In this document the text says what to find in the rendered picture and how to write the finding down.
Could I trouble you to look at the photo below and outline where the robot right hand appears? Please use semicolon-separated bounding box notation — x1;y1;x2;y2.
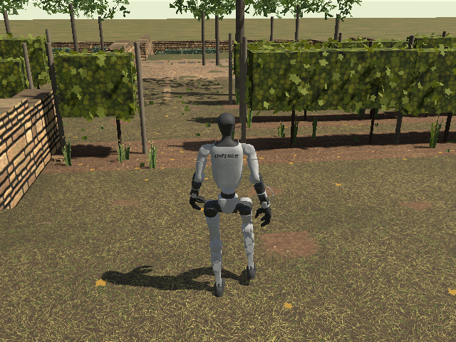
255;206;271;227

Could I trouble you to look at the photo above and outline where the right robot forearm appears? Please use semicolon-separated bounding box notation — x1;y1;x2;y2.
254;173;270;209

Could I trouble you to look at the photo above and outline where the right robot upper arm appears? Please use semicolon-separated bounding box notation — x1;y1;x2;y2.
242;143;261;184

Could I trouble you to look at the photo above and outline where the left robot upper arm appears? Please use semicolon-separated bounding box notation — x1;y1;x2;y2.
194;144;212;182

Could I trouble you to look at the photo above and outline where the left robot forearm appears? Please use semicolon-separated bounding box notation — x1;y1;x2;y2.
190;172;202;198

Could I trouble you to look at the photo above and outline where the robot left hand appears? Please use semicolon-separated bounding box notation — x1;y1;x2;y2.
190;195;206;210

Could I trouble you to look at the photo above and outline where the robot right thigh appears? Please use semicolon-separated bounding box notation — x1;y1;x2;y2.
237;197;252;236

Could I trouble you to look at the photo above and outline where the robot right shin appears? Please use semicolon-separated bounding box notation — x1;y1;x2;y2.
244;223;254;270

